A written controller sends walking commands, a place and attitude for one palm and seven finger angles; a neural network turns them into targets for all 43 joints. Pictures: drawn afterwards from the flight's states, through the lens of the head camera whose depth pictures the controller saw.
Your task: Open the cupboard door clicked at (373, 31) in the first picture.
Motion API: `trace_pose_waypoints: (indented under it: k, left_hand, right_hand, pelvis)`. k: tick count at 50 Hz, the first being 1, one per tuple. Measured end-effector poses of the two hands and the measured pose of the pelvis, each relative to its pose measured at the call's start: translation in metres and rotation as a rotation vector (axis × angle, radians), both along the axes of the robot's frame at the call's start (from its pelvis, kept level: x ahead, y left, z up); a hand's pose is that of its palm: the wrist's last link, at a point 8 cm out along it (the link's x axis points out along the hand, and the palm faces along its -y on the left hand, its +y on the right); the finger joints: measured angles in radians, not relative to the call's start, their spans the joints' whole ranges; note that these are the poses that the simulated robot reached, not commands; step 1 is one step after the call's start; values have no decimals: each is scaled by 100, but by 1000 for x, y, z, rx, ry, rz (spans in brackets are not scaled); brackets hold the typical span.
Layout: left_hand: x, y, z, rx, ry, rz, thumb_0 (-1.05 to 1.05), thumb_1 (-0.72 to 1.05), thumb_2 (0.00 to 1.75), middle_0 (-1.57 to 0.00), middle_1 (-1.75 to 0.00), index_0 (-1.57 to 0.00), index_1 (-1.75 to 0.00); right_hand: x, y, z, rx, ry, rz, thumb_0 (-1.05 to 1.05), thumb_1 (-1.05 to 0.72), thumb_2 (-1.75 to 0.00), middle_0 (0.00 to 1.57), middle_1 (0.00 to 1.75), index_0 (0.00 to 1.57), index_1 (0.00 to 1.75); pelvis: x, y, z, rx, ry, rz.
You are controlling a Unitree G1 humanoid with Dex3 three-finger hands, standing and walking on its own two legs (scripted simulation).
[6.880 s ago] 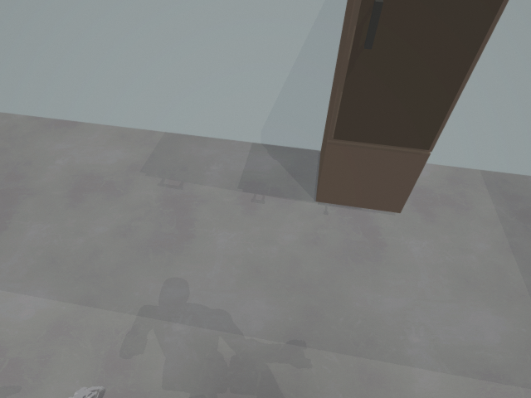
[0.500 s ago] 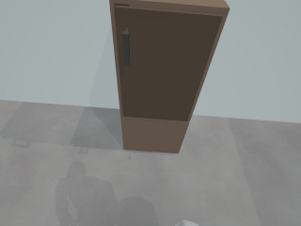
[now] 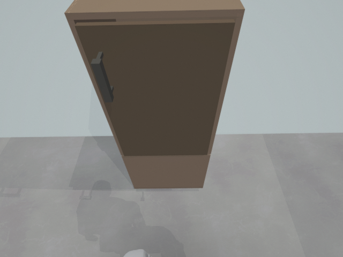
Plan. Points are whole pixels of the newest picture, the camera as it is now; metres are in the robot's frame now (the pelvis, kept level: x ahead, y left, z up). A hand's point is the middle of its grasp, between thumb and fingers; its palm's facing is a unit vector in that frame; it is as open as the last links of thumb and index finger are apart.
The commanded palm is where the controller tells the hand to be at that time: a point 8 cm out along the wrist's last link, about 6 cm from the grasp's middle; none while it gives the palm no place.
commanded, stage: come to a stop and stand still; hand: left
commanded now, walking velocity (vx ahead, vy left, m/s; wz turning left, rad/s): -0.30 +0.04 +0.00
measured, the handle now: (104, 77) +0.54 +0.21 +0.12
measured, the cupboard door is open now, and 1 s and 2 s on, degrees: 0 0 0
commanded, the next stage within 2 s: look again from close up in 1.06 s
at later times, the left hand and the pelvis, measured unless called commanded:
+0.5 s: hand out of the picture +0.02 +0.22 -0.17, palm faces +0.01 -0.97 -0.23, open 7.4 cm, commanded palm none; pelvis -0.01 +0.02 +0.01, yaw -2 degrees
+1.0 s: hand out of the picture -0.04 +0.13 -0.17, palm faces +0.02 -0.98 -0.17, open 7.3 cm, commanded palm none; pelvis -0.04 -0.03 +0.00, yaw -1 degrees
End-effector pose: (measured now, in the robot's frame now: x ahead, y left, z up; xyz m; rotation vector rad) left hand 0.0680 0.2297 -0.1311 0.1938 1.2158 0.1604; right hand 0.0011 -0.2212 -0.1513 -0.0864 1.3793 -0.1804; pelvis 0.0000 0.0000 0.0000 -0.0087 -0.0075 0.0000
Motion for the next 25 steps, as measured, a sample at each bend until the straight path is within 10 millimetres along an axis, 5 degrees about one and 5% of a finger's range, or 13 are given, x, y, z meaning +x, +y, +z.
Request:
trace_pose_waypoints:
  k: [6, 11, 19, 25]
  left_hand:
    - [-8, 19, -13, -19, 54, 45, -1, 93, 89, -21, -30, -20, -30]
    - [-17, 39, -28, -33, 99, 74, 0, 92, 89, -20, -30, -20, -30]
    - [-39, 52, -16, -23, 144, 61, 0, 92, 89, -20, -30, -20, -30]
    - [-55, 42, -7, -7, 161, 30, 0, 91, 89, -20, -30, -20, -30]
  right_hand:
    - [73, -1, 7, -62, -112, 54, 0, -93, -90, 19, 30, 19, 30]
    - [101, 15, 17, -97, -178, 96, 0, -92, -90, 19, 30, 19, 30]
    - [97, 30, 33, -85, -207, 97, 0, -91, -90, 20, 30, 20, 30]
    - [63, 20, 27, -54, -189, 44, 0, -91, -90, 20, 30, 20, 30]
  pelvis:
    - [14, 17, -5, -14, -17, -2]
    - [17, 32, -10, -10, -25, -11]
    - [4, 33, 3, -22, 8, -25]
    - [-11, 23, 6, -18, 12, -30]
